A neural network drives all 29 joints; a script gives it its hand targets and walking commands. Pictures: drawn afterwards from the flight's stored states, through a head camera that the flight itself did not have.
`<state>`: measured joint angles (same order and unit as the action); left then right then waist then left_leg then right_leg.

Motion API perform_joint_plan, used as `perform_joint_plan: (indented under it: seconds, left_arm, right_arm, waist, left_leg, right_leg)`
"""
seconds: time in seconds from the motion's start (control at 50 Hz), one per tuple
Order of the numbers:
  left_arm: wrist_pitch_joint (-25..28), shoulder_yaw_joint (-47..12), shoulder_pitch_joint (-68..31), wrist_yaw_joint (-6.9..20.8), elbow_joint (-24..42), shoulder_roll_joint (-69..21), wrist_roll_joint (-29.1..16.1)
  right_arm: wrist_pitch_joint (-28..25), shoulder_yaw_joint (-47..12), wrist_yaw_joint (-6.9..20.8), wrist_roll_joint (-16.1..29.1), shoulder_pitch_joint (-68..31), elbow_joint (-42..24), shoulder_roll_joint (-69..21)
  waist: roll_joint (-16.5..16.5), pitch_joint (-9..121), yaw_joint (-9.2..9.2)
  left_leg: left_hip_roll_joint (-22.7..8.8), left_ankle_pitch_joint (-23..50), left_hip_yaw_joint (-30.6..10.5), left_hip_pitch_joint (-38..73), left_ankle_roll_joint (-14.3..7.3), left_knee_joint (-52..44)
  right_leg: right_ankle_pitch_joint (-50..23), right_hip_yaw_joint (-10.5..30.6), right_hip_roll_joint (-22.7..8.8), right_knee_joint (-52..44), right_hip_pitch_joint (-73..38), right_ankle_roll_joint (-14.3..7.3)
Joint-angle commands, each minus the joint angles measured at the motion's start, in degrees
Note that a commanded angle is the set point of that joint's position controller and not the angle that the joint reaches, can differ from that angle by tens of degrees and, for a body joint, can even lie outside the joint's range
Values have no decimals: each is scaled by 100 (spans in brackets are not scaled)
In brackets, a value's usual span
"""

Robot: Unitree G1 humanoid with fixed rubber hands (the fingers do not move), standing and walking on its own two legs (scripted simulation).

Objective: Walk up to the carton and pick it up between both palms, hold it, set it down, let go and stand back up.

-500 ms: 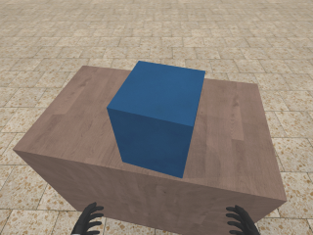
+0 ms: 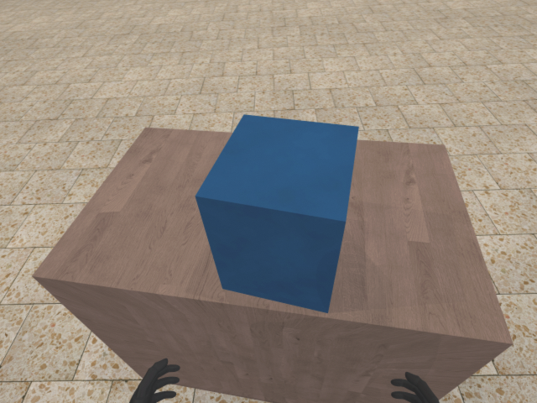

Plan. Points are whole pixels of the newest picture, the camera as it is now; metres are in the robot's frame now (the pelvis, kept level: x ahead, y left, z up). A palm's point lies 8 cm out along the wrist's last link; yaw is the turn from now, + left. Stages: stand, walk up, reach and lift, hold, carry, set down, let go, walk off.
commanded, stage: stand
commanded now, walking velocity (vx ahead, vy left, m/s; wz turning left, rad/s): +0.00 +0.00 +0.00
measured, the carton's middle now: (285, 213) +0.43 +0.00 +0.05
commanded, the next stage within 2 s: none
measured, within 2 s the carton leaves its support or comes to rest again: neither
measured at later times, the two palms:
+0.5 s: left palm out of the picture +0.04 +0.23 -0.13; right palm out of the picture +0.01 -0.23 -0.15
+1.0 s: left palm out of the picture -0.04 +0.21 -0.14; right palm out of the picture -0.05 -0.20 -0.15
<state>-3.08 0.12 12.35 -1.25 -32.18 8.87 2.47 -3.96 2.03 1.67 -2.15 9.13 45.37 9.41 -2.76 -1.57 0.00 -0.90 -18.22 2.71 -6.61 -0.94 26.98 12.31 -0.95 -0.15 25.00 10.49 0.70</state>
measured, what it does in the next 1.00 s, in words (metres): stands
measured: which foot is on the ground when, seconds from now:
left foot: down 0.00-1.00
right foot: down 0.00-1.00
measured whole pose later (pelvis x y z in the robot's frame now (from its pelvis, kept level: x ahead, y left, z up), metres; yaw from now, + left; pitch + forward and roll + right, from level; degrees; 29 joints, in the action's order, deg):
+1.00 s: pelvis -0.01 +0.01 +0.00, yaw -1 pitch -1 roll +0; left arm 0.6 0.2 20.5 -2.1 -63.9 4.7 1.2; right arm -0.4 -0.2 -1.4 -0.9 18.7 66.9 8.0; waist -1.6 -1.2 -0.1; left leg 1.3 -15.5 3.7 -6.9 -2.0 23.7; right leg 11.2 1.1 -1.9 25.4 12.9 1.7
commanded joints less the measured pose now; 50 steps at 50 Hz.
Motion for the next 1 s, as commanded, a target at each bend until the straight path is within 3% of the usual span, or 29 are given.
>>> perform_joint_plan:
  seconds: [0.0,0.02,0.08,0.12,0.14,0.2,0.22,0.26,0.28,0.32,0.34,0.38,0.42,0.5,0.52,0.54,0.56,0.6,0.64,0.68,0.7,0.74,0.76,0.8,0.88,0.9,0.92,0.94,0.98]
  left_arm:
    - [486,195,196,74,201,494,-61]
    - [477,276,208,85,43,655,-38]
    - [545,311,268,39,-82,712,-15]
    - [555,336,283,-4,-254,665,-28]
    - [563,359,428,18,-330,823,-11]
    - [592,342,654,-25,-594,770,-105]
    - [585,351,644,-69,-730,794,-73]
    - [602,249,893,-80,-972,515,-101]
    - [586,281,692,-84,-977,551,-126]
    - [571,314,1002,-139,-1213,608,-116]
    - [533,253,854,-117,-1242,584,-96]
    - [502,321,988,-127,-1417,568,-136]
    - [502,220,1139,-149,-1609,365,-120]
    - [462,270,1234,-138,-1943,568,-104]
    - [462,290,1071,-150,-1949,704,-115]
    - [466,240,1244,-149,-2110,439,-63]
    - [427,253,1203,-100,-2206,509,-104]
    - [477,199,1391,-83,-2321,299,-153]
    - [465,166,1285,-88,-2443,258,-137]
    - [422,243,1079,-67,-2457,426,-120]
    - [415,98,1105,-89,-2573,214,-127]
    - [472,180,1307,-85,-2620,357,-138]
    - [442,80,1206,-105,-2754,166,-67]
    - [412,62,1160,-97,-2818,124,-76]
    - [417,101,1125,-90,-2930,230,-111]
    - [399,99,1273,-111,-3051,148,-106]
    - [427,75,1406,-86,-3022,-59,-138]
    - [407,86,1202,-99,-3128,85,-115]
    - [413,119,1414,-131,-3243,243,-112]
  right_arm:
    - [386,323,-57,11,292,-246,990]
    - [376,202,24,-13,79,-277,709]
    - [362,252,-31,0,304,-98,760]
    - [370,270,-65,9,355,20,866]
    - [350,206,-67,28,362,122,745]
    - [385,199,-91,-3,524,382,834]
    - [352,208,-104,10,703,367,844]
    - [351,272,-148,37,814,595,1017]
    - [340,188,-158,102,705,547,739]
    - [366,250,-241,-50,805,742,931]
    - [364,173,-232,20,1009,826,736]
    - [360,232,-213,52,950,967,948]
    - [389,176,-241,59,1070,1113,867]
    - [398,64,-269,64,1046,1336,717]
    - [393,29,-272,80,1212,1437,754]
    - [396,28,-238,128,1347,1570,588]
    - [381,-30,-232,104,1119,1497,522]
    - [351,-49,-286,117,1284,1645,482]
    - [362,-37,-255,107,1310,1777,447]
    - [351,-123,-273,85,1074,1736,342]
    - [306,-6,-253,111,1284,1790,698]
    - [313,-68,-305,66,1206,1803,496]
    - [329,-38,-280,97,1329,1878,611]
    - [344,-116,-271,172,1377,1930,289]
    - [338,-123,-327,106,1258,1957,449]
    - [316,-188,-307,147,1144,1940,244]
    - [308,-171,-336,172,1231,1971,235]
    - [284,-174,-314,150,1413,2129,298]
    - [288,-188,-339,143,1343,2057,206]
  waist:
    - [253,73,-51]
    - [158,465,-138]
    - [639,698,-87]
    - [668,279,-45]
    - [67,346,-29]
    - [219,423,-43]
    - [468,348,2]
    - [247,619,-82]
    - [225,593,38]
    - [497,384,-75]
    - [569,202,22]
    - [98,95,13]
    - [41,-18,-25]
    - [376,-447,-57]
    - [613,-593,21]
    - [225,-532,115]
    - [674,-565,-10]
    - [196,-406,-62]
    - [324,-303,61]
    - [357,-588,-59]
    - [563,-165,66]
    - [357,-347,-73]
    - [357,-291,130]
    - [141,-435,89]
    - [364,-221,8]
    - [533,-494,-117]
    - [285,-373,-156]
    - [600,-559,38]
    - [213,-358,-42]
  left_leg:
    - [-447,1111,-520,-609,-155,-362]
    - [-438,939,-531,-411,-149,-516]
    - [-352,705,-599,-516,-157,-424]
    - [-437,904,-531,-502,-210,-378]
    - [-403,992,-611,-410,-241,-361]
    - [-378,1240,-569,-414,-286,-411]
    - [-396,1152,-657,-327,-278,-374]
    - [-427,1619,-601,-192,-265,-322]
    - [-334,1686,-596,-203,-249,-292]
    - [-328,1304,-578,-420,-271,-313]
    - [-318,1361,-606,-292,-258,-371]
    - [-465,1379,-753,-553,-371,-604]
    - [-446,1849,-672,-359,-358,-605]
    - [-428,726,-734,-712,-386,-820]
    - [-346,991,-737,-776,-331,-863]
    - [-386,994,-614,-409,-305,-912]
    - [-389,988,-695,-403,-340,-833]
    - [-331,782,-677,-562,-286,-962]
    - [-328,688,-679,-554,-347,-919]
    - [-320,633,-594,-770,-228,-924]
    - [-374,720,-672,-386,-292,-875]
    - [-414,690,-723,-517,-357,-966]
    - [-350,582,-603,-243,-279,-896]
    - [-340,671,-592,-406,-262,-1059]
    - [-385,222,-708,-600,-321,-1109]
    - [-403,272,-763,-689,-331,-1133]
    - [-421,245,-811,-695,-349,-1140]
    - [-431,416,-783,-598,-309,-1122]
    - [-341,632,-599,-608,-304,-1047]
  right_leg:
    - [-1377,481,-376,-87,333,-171]
    - [-1048,409,-362,48,173,-195]
    - [-1316,451,-390,86,14,-263]
    - [-1440,574,-459,106,387,-243]
    - [-1347,527,-412,40,463,-219]
    - [-1233,455,-414,144,333,-201]
    - [-1358,600,-457,168,444,-332]
    - [-1370,371,-365,198,204,-255]
    - [-1826,412,-439,325,165,-302]
    - [-1480,541,-436,125,242,-331]
    - [-1581,593,-446,101,482,-385]
    - [-1223,560,-435,130,265,-266]
    - [-1026,479,-441,193,454,-249]
    - [-1019,598,-463,-309,321,-286]
    - [-1113,582,-485,-185,309,-255]
    - [-675,690,-470,-247,619,-328]
    - [-724,607,-395,-257,569,-281]
    - [-782,596,-451,-320,243,-188]
    - [-740,597,-424,-300,133,-222]
    - [-722,606,-455,-377,223,-240]
    - [-664,566,-438,-384,205,-240]
    - [-705,624,-439,-483,216,-243]
    - [-581,516,-383,-425,403,-153]
    - [-596,566,-432,-363,421,-201]
    - [-373,581,-389,-402,186,-217]
    - [-520,598,-410,-396,255,-235]
    - [-554,577,-371,-358,216,-237]
    - [-512,572,-379,-416,346,-219]
    - [-766,691,-422,-392,119,-185]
